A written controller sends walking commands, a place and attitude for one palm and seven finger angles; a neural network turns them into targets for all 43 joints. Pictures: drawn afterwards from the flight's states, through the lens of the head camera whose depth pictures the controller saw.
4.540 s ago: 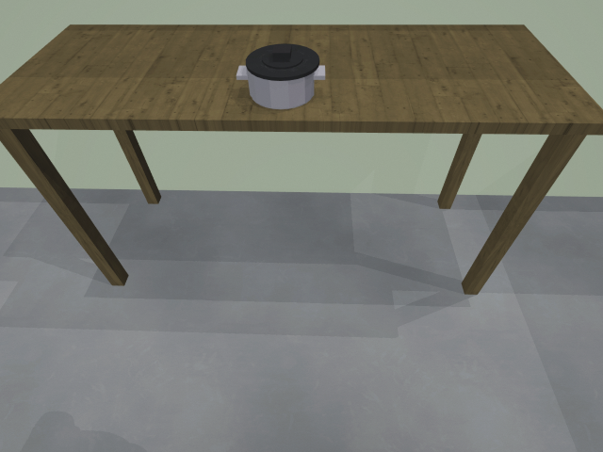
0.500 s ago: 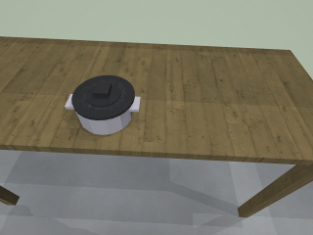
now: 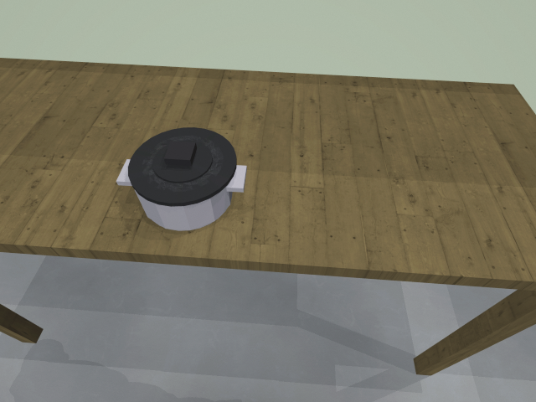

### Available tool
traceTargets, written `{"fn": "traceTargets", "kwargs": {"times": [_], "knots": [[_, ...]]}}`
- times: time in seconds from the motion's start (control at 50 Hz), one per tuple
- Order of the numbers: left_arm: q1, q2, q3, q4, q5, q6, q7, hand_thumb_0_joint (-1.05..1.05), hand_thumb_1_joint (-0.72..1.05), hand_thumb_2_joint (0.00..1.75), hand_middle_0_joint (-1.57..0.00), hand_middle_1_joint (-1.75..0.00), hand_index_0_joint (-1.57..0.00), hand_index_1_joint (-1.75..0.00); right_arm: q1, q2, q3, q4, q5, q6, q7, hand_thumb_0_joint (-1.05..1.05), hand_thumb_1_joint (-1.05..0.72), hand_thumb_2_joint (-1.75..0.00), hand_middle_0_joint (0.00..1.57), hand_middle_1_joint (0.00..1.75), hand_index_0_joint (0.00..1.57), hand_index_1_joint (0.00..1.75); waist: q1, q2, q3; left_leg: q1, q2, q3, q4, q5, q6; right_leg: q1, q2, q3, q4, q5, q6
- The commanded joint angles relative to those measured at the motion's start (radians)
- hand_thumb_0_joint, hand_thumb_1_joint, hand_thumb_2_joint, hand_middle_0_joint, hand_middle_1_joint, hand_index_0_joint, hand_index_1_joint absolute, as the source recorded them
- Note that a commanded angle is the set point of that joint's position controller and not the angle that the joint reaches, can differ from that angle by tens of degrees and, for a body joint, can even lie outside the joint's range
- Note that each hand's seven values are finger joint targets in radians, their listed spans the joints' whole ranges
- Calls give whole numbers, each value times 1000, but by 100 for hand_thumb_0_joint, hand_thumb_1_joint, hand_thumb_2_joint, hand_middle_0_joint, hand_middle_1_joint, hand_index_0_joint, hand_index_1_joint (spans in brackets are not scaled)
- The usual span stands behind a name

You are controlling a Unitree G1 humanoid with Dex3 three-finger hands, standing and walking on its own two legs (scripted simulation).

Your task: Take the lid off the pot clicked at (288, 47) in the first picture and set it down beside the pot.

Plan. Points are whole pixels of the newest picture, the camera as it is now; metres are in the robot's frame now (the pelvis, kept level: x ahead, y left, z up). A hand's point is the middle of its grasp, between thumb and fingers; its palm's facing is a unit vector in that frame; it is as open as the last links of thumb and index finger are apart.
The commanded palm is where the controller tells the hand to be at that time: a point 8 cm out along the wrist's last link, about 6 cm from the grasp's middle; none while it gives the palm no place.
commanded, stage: lift the closed hand beside the body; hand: left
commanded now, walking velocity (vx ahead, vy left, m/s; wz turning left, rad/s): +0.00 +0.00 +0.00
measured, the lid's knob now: (181, 153) +0.44 +0.18 +0.12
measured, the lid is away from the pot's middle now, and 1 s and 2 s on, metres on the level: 0.01 0.01 0.01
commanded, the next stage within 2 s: raise the hand higher, near the body in 0.56 s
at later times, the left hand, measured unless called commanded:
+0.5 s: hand out of the picture +0.09 +0.23 +0.02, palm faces +0.24 -0.93 -0.28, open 3.2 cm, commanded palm +0.04 +0.27 +0.06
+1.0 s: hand out of the picture +0.10 +0.25 +0.10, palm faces +0.25 -0.90 -0.36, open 3.1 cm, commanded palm +0.04 +0.30 +0.13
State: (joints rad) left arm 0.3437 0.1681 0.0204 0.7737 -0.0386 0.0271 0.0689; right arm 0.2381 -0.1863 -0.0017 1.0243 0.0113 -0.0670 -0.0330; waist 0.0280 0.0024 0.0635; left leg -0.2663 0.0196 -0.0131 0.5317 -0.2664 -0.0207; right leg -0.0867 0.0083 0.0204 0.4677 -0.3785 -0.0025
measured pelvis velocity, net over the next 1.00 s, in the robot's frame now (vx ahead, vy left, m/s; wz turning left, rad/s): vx -0.06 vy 0.04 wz -0.01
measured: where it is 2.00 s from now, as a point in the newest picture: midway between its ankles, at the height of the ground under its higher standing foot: outside the picture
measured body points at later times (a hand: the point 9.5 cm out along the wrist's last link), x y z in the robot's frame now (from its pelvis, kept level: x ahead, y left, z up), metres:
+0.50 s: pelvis -0.05 +0.01 +0.01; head -0.06 +0.01 +0.45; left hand +0.07 +0.28 +0.04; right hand +0.19 -0.20 -0.03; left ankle +0.01 +0.13 -0.73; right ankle -0.08 -0.11 -0.73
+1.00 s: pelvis -0.06 +0.04 +0.01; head -0.08 +0.04 +0.45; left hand +0.08 +0.30 +0.12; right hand +0.15 -0.17 -0.05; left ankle +0.01 +0.13 -0.73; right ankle -0.08 -0.11 -0.73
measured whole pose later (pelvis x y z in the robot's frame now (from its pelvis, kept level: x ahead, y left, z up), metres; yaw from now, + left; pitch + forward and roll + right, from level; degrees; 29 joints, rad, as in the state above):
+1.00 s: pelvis -0.06 +0.04 +0.01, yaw -1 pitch -6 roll -1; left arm 0.67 0.30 0.15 -0.44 -0.02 -0.10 0.07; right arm 0.17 -0.21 0.04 0.60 -0.01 -0.17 -0.06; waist 0.06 0.03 0.05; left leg -0.20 -0.01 0.02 0.46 -0.16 0.03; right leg -0.03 -0.03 0.00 0.40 -0.27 0.04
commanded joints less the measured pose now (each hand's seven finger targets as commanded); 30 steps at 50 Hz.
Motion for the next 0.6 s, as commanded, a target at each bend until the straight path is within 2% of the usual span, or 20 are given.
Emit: {"fn": "traceTargets", "kwargs": {"times": [0.0, 0.02, 0.04, 0.06, 0.08, 0.1, 0.12, 0.14, 0.16, 0.2, 0.24, 0.32, 0.34, 0.36, 0.4, 0.44, 0.46, 0.5, 0.54, 0.58], "knots": [[178, 53, -28, -725, 18, 3, 96, 0, 90, 90, -38, -49, -38, -49, -129, -136, -6, -308, 18, -233, -36, 0, -90, -90, 20, 30, 20, 30, 34, 168, -360, 401, -9, -13, -82, 770, 41, -33, -24, -104, 60, 571, -17], [224, 35, -21, -612, 51, 38, 87, 0, 90, 90, -42, -54, -42, -54, -137, -137, -31, -334, 3, -226, -24, 0, -90, -90, 20, 30, 20, 30, 19, 22, -243, 296, -2, -20, -74, 731, 47, -105, -22, -120, 25, 524, -5], [358, -11, 1, -364, 80, 64, 74, 0, 90, 90, -46, -59, -46, -59, -162, -137, -57, -327, -3, -187, -13, 0, -90, -90, 20, 30, 20, 30, 12, -175, -96, 155, 8, -9, -53, 588, 49, -160, -20, -132, -32, 527, 1], [313, 23, 1, -394, 96, 48, 46, 0, 90, 90, -51, -64, -51, -64, -154, -162, -75, -361, -12, -152, 1, 0, -90, -90, 20, 30, 20, 30, -16, -278, -20, 68, 0, -7, -35, 433, 45, -215, -27, -124, -53, 520, 10], [282, 75, 34, -507, 93, 17, 23, 0, 90, 90, -55, -68, -55, -68, -194, -166, -78, -408, -15, -132, 2, 0, -90, -90, 20, 30, 20, 30, -18, -281, 22, 24, -5, 4, -35, 336, 48, -241, -38, -109, -69, 479, 14], [293, 120, 71, -625, 84, -15, 10, 0, 90, 90, -60, -73, -60, -73, -203, -167, -76, -452, -12, -126, 0, 0, -90, -90, 20, 30, 20, 30, -8, -225, -29, 44, -11, 17, -28, 298, 52, -230, -43, -98, -78, 453, 12], [325, 164, 107, -811, 62, -42, 2, 0, 90, 90, -64, -78, -64, -78, -199, -164, -67, -497, -13, -128, -4, 0, -90, -90, 20, 30, 20, 30, 20, -118, -157, 105, -16, 24, -33, 343, 54, -157, -49, -86, -61, 493, 4], [342, 215, 151, -916, 47, -60, 5, 0, 90, 90, -68, -83, -68, -83, -210, -154, -58, -525, -13, -122, -12, 0, -90, -90, 20, 30, 20, 30, 34, -62, -233, 158, -14, 35, -38, 373, 47, -100, -50, -77, -55, 501, 0], [345, 187, 126, -953, 41, -65, -1, 0, 90, 90, -73, -88, -73, -88, -205, -145, -50, -550, -16, -117, -17, 0, -90, -90, 20, 30, 20, 30, 29, 3, -255, 179, -17, 40, -43, 374, 44, -104, -45, -74, -56, 476, 0], [293, 134, 84, -856, 33, -59, -14, 0, 90, 90, -82, -97, -82, -97, -226, -137, -40, -562, -16, -86, -32, 0, -90, -90, 20, 30, 20, 30, -8, -70, -82, 114, -15, 42, -50, 253, 44, -215, -33, -78, -95, 354, 11], [204, 161, 112, -858, 29, -78, -17, 0, 90, 90, -90, -107, -90, -107, -224, -146, -44, -577, -11, -60, -47, 0, -90, -90, 20, 30, 20, 30, -24, -129, -4, 93, -14, 39, -55, 137, 47, -278, -31, -74, -140, 235, 12], [175, 217, 135, -1146, 0, -125, -14, 0, 90, 90, -108, -126, -108, -126, -232, -133, -21, -630, -22, -72, -65, 0, -90, -90, 20, 30, 20, 30, 12, 104, -138, 221, -18, 34, -91, 148, 46, -186, -34, -55, -158, 190, -7], [190, 233, 155, -1152, 1, -122, -7, 0, 90, 90, -112, -131, -112, -131, -230, -134, -14, -624, -22, -74, -65, 0, -90, -90, 20, 30, 20, 30, 14, 93, -132, 229, -17, 33, -92, 147, 44, -182, -30, -61, -169, 184, -9], [205, 174, 106, -1111, -2, -114, -11, 0, 90, 90, -117, -136, -117, -136, -232, -127, -9, -624, -23, -73, -67, 0, -90, -90, 20, 30, 20, 30, 2, 56, -91, 211, -17, 30, -98, 132, 46, -195, -25, -68, -177, 177, -7], [209, 177, 112, -1078, -4, -114, -14, 0, 90, 90, -126, -145, -126, -145, -237, -138, -13, -619, -23, -67, -69, 0, -90, -90, 20, 30, 20, 30, 0, -13, -32, 192, -12, 25, -113, 90, 50, -208, -23, -68, -197, 132, -3], [215, 227, 163, -1145, -2, -126, -8, 0, 90, 90, -130, -150, -130, -150, -241, -141, -12, -622, -21, -70, -68, 0, -90, -90, 20, 30, 20, 30, 14, 25, -42, 211, -11, 20, -126, 79, 47, -187, -21, -64, -209, 113, -9], [202, 220, 147, -1223, -1, -137, -8, 0, 90, 90, -130, -150, -130, -150, -241, -136, -7, -632, -24, -80, -65, 0, -90, -90, 20, 30, 20, 30, 15, 82, -78, 219, -12, 16, -138, 85, 45, -155, -24, -68, -198, 121, -13], [266, 237, 172, -1255, -1, -140, -3, 0, 90, 90, -130, -150, -130, -150, -241, -130, -1, -624, -28, -96, -62, 0, -90, -90, 20, 30, 20, 30, 30, 102, -92, 231, -6, 8, -148, 118, 44, -126, -23, -71, -186, 147, -18], [339, 247, 208, -1205, 3, -130, 1, 0, 90, 90, -130, -150, -130, -150, -242, -129, -4, -605, -25, -98, -54, 0, -90, -90, 20, 30, 20, 30, 38, 42, -57, 211, -2, 1, -152, 102, 40, -128, -14, -76, -194, 131, -18], [311, 231, 184, -1249, 1, -139, -4, 0, 90, 90, -130, -150, -130, -150, -253, -129, -5, -616, -23, -103, -52, 0, -90, -90, 20, 30, 20, 30, 27, 18, -38, 198, 2, -3, -162, 84, 43, -130, -17, -80, -189, 124, -14]]}}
